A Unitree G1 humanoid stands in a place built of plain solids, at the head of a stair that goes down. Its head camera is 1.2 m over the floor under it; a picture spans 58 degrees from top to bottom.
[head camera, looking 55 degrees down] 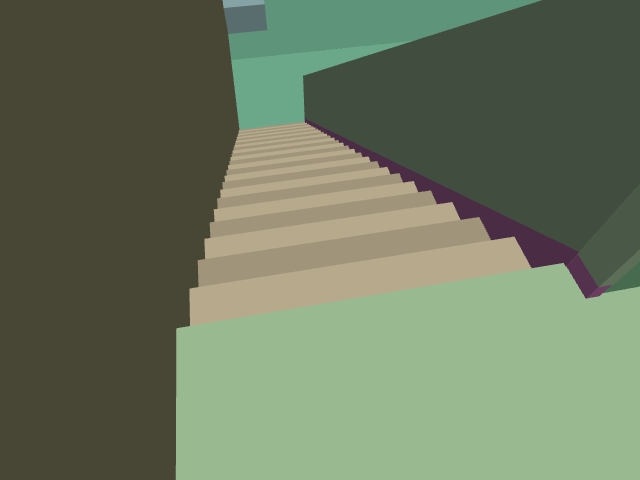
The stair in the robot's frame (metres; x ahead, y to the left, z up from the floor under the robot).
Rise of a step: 0.16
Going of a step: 0.23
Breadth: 1.25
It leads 11 degrees to the left of straight ahead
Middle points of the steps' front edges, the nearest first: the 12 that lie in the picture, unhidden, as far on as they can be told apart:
0.64 -0.18 0.00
0.86 -0.14 -0.16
1.08 -0.10 -0.32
1.30 -0.06 -0.49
1.53 -0.02 -0.65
1.75 0.02 -0.81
1.97 0.06 -0.97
2.19 0.11 -1.14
2.41 0.15 -1.30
2.64 0.19 -1.46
2.86 0.23 -1.62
3.08 0.27 -1.78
